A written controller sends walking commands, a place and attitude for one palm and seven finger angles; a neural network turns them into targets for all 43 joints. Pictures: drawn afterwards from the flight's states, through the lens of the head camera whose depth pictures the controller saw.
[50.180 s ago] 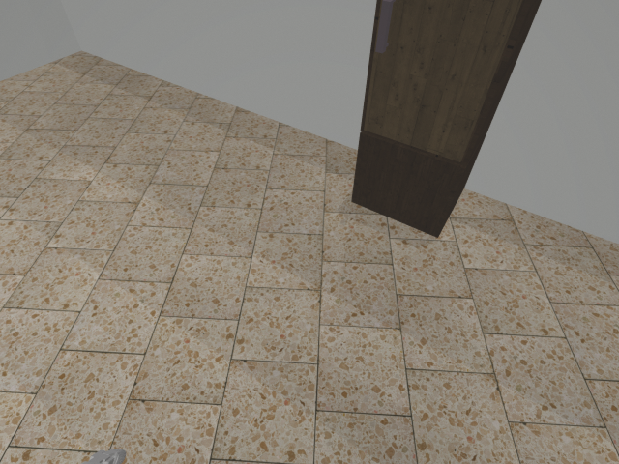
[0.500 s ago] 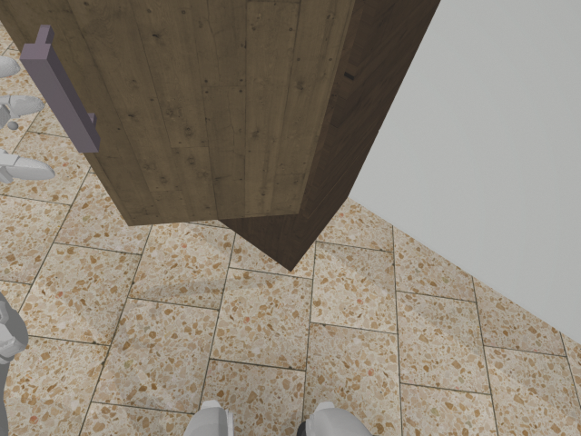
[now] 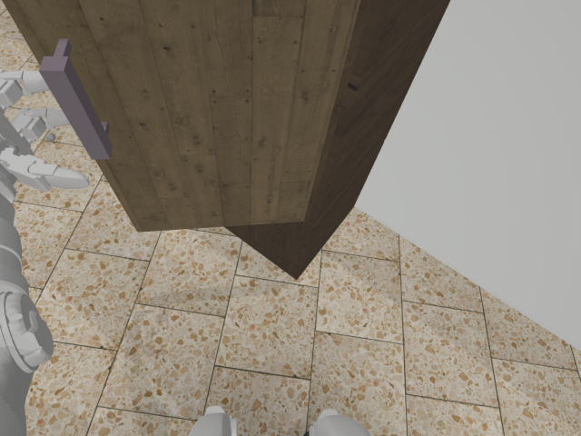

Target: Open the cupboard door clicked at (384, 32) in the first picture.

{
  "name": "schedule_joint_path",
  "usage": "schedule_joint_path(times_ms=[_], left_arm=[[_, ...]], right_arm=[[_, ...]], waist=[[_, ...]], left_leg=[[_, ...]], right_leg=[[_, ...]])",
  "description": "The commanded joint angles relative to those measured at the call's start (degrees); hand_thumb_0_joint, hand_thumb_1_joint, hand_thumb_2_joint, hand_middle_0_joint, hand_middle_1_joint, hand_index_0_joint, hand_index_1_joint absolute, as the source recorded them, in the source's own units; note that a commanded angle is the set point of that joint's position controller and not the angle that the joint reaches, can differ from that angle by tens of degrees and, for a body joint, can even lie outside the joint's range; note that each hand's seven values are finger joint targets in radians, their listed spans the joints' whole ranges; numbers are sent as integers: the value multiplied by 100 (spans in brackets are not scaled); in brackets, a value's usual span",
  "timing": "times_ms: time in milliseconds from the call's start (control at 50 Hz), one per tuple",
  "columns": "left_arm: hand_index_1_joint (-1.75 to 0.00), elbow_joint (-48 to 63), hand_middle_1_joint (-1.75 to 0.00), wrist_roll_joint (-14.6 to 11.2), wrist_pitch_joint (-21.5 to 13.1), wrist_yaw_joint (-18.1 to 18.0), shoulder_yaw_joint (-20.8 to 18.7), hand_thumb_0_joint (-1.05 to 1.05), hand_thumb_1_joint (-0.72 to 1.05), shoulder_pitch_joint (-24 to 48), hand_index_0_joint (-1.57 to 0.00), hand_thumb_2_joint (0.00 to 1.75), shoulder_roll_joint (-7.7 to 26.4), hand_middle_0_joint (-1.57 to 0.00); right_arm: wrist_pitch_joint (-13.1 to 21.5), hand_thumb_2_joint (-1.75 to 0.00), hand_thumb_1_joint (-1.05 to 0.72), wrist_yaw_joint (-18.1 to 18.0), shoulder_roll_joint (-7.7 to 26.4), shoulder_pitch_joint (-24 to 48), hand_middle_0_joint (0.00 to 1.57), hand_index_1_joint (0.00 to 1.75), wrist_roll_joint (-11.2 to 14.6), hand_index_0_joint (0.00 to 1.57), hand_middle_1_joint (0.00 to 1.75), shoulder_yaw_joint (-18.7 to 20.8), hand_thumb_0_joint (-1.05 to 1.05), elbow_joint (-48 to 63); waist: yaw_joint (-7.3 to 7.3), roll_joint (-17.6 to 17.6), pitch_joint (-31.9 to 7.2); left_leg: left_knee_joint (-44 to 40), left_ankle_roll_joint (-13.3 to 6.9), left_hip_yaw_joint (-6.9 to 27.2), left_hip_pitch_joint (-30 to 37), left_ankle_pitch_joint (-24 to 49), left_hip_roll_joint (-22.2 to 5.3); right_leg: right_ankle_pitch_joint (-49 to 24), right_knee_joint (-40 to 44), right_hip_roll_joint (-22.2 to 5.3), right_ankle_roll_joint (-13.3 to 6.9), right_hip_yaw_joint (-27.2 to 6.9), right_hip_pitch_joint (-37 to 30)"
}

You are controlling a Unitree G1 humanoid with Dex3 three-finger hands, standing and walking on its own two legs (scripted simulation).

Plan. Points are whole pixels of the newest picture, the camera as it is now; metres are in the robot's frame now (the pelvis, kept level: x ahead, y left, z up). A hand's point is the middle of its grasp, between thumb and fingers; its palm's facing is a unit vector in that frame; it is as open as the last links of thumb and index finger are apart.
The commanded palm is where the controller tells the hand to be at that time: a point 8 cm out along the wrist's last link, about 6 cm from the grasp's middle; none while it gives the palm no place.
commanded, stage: slide the fingers in behind the handle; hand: left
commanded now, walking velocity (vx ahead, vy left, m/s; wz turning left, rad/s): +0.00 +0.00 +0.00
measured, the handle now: (84, 103) +0.53 +0.26 +0.11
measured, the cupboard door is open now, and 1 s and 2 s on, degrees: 44 44 55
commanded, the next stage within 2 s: close the thumb around the handle in 0.68 s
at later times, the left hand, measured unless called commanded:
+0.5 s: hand (67, 136) +0.48 +0.27 +0.11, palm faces +0.09 -1.00 +0.00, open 14.0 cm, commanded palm +0.45 +0.31 +0.11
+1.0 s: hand (73, 133) +0.48 +0.26 +0.11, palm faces +0.08 -1.00 +0.01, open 12.7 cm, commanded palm +0.45 +0.30 +0.11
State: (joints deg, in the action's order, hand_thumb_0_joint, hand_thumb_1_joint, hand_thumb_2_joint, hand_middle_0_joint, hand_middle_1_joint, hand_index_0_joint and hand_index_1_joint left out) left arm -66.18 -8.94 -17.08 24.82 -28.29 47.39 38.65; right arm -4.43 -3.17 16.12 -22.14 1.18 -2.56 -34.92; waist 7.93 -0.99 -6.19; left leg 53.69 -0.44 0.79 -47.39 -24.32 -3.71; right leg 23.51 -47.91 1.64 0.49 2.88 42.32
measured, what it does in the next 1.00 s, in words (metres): stands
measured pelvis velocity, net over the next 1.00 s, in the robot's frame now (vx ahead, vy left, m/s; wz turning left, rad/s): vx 0.00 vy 0.00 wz -0.01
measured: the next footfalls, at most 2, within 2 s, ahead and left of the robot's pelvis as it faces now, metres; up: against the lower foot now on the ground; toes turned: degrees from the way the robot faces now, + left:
none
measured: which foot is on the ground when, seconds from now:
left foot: down 0.00-1.00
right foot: down 0.00-1.00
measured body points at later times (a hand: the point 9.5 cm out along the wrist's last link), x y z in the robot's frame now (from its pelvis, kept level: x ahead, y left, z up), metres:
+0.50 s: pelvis +0.00 +0.00 +0.00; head +0.10 +0.02 +0.44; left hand +0.46 +0.32 +0.11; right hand +0.01 -0.27 -0.11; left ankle +0.01 +0.11 -0.69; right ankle -0.01 -0.13 -0.69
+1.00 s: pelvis +0.00 +0.00 +0.00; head +0.10 +0.02 +0.44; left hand +0.47 +0.31 +0.11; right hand +0.02 -0.27 -0.11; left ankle +0.01 +0.11 -0.69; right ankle -0.01 -0.13 -0.69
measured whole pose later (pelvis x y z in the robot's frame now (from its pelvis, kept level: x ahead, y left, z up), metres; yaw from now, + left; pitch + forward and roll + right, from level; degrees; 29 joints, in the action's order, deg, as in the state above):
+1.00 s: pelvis +0.00 +0.00 +0.00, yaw +0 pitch +18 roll -3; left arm -65.4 -8.4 -17.3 21.2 -27.3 46.8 35.8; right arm -4.2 -2.6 15.5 -23.0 1.0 -2.4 -35.5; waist 8.1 -1.4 -6.3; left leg 52.9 -0.3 0.2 -46.2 -24.2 -3.7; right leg 23.6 -47.8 1.7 0.4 2.2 41.7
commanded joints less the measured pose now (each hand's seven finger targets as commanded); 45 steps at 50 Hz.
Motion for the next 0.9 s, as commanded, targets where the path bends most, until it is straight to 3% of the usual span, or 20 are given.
schedule_joint_path(times_ms=[0, 80, 120, 180, 200, 220, 260, 300, 340, 380, 420, 480, 560, 600, 680, 700, 720, 760, 820, 880], left_arm=[[-120, 1249, -120, -183, -386, -45, -204, 0, -50, 2360, -30, 30, 1713, -30], [-120, 1379, -120, -138, -381, -142, 5, 0, -50, 2366, -30, 30, 1440, -30], [-120, 1214, -120, -152, -365, -201, -119, 0, -50, 2321, -30, 30, 1540, -30], [-120, 1204, -120, -86, -350, -265, -16, 0, -50, 2432, -30, 30, 1453, -30], [-120, 1310, -120, -94, -404, -291, -16, 0, -50, 2535, -30, 30, 1448, -30], [-120, 1365, -120, -77, -442, -321, -155, 0, -50, 2488, -30, 30, 1594, -30], [-120, 1508, -120, -102, -481, -336, -74, 0, -50, 2345, -30, 30, 1393, -30], [-120, 1188, -120, -127, -449, -340, -277, 0, -50, 2212, -30, 30, 1612, -30], [-120, 952, -120, -66, -362, -318, -213, 0, -50, 2205, -30, 30, 1642, -30], [-120, 1005, -120, -4, -354, -324, -232, 0, -50, 2349, -30, 30, 1774, -30], [-120, 1274, -120, 5, -475, -325, -205, 0, -50, 2597, -30, 30, 1800, -30], [-120, 1379, -120, -80, -562, -279, -27, 0, -50, 2635, -30, 30, 1483, -30], [-120, 1095, -120, -143, -411, -234, 134, 0, -50, 2444, -30, 30, 1198, -30], [-120, 1048, -120, -112, -340, -284, -151, 0, -50, 2330, -30, 30, 1554, -30], [-120, 1323, -120, -47, -396, -396, -9, 0, -50, 2529, -30, 30, 1427, -30], [-120, 1244, -120, -55, -433, -425, -130, 0, -50, 2516, -30, 30, 1536, -30], [-120, 1329, -120, -23, -477, -440, -173, 0, -50, 2614, -30, 30, 1652, -30], [-120, 1272, -120, -26, -496, -439, -108, 0, -50, 2458, -30, 30, 1494, -30], [-122, 1290, -122, -31, -493, -400, -160, 0, -33, 2327, -31, 37, 1557, -31], [-124, 1411, -124, -69, -437, -368, -52, 0, -16, 2256, -32, 44, 1382, -32]], right_arm=[[95, -90, -90, -98, 1070, -780, 20, 30, -11, 20, 30, 401, 0, 274], [119, -90, -90, -71, 1036, -730, 20, 30, -10, 20, 30, 407, 0, 283], [111, -90, -90, -76, 1052, -747, 20, 30, -2, 20, 30, 405, 0, 284], [130, -90, -90, -72, 1030, -736, 20, 30, -8, 20, 30, 396, 0, 286], [141, -90, -90, -72, 1033, -757, 20, 30, -21, 20, 30, 402, 0, 265], [144, -90, -90, -75, 1037, -765, 20, 30, -27, 20, 30, 412, 0, 267], [152, -90, -90, -40, 1002, -753, 20, 30, -30, 20, 30, 424, 0, 288], [131, -90, -90, -51, 1029, -780, 20, 30, -36, 20, 30, 404, 0, 248], [115, -90, -90, -67, 1038, -722, 20, 30, 2, 20, 30, 386, 0, 301], [118, -90, -90, -88, 1049, -743, 20, 30, 6, 20, 30, 385, 0, 307], [138, -90, -90, -97, 1043, -761, 20, 30, -7, 20, 30, 387, 0, 296], [174, -90, -90, -87, 1033, -810, 20, 30, -21, 20, 30, 418, 0, 224], [162, -90, -90, -70, 1031, -822, 20, 30, -11, 20, 30, 418, 0, 177], [146, -90, -90, -88, 1072, -850, 20, 30, -21, 20, 30, 415, 0, 188], [150, -90, -90, -68, 1029, -829, 20, 30, -27, 20, 30, 418, 0, 231], [149, -90, -90, -68, 1040, -859, 20, 30, -39, 20, 30, 416, 0, 216], [146, -90, -90, -72, 1048, -841, 20, 30, -29, 20, 30, 418, 0, 210], [159, -90, -90, -52, 1024, -837, 20, 30, -36, 20, 30, 420, 0, 226], [143, -90, -90, -51, 1031, -823, 20, 30, -27, 20, 30, 424, 0, 238], [133, -90, -90, -36, 1017, -808, 20, 30, -25, 20, 30, 434, 0, 271]], waist=[[38, -924, -2271], [32, -1081, -2287], [56, -751, -2246], [61, -870, -2123], [86, -852, -2198], [12, -902, -2383], [-12, -1009, -2546], [-17, -674, -2278], [25, -544, -2005], [44, -620, -2002], [50, -916, -2278], [99, -1053, -2436], [123, -866, -2173], [28, -759, -2178], [73, -883, -2238], [72, -739, -2187], [59, -875, -2307], [34, -897, -2331], [0, -953, -2398], [-11, -899, -2416]], left_leg=[[-513, -130, 184, 2226, 2390, 189], [-554, -97, 202, 2384, 2357, 179], [-559, -128, 185, 2197, 2272, 181], [-591, -124, 173, 2110, 2086, 199], [-563, -133, 189, 2185, 2177, 194], [-566, -113, 198, 2240, 2308, 189], [-540, -96, 172, 2414, 2464, 185], [-536, -137, 148, 2056, 2326, 198], [-601, -157, 93, 1697, 1927, 214], [-611, -167, 91, 1682, 1816, 218], [-577, -139, 141, 1979, 1998, 203], [-540, -104, 186, 2343, 2216, 173], [-584, -114, 196, 2244, 2142, 167], [-599, -135, 184, 2065, 2124, 187], [-589, -119, 172, 2182, 2170, 183], [-574, -133, 185, 2124, 2180, 183], [-579, -115, 189, 2151, 2211, 177], [-577, -104, 182, 2208, 2229, 182], [-567, -99, 161, 2252, 2380, 172], [-579, -106, 148, 2301, 2473, 176]], right_leg=[[-1982, 428, 219, -140, -49, -509], [-1845, 457, 204, -141, -28, -389], [-1897, 462, 211, -119, -50, -515], [-1776, 480, 189, -125, -50, -498], [-1832, 459, 200, -137, -56, -507], [-1936, 430, 190, -133, -65, -604], [-2022, 412, 200, -135, -50, -605], [-2053, 423, 205, -133, -73, -750], [-1873, 471, 177, -93, -107, -772], [-1770, 491, 175, -95, -130, -738], [-1798, 440, 180, -116, -130, -634], [-1817, 438, 204, -128, -86, -462], [-1743, 481, 200, -122, -36, -370], [-1787, 465, 191, -138, -55, -539], [-1800, 468, 188, -116, -67, -478], [-1819, 459, 202, -131, -68, -507], [-1851, 428, 186, -122, -81, -536], [-1843, 432, 195, -126, -65, -539], [-1982, 407, 191, -128, -70, -593], [-2077, 428, 203, -123, -56, -675]])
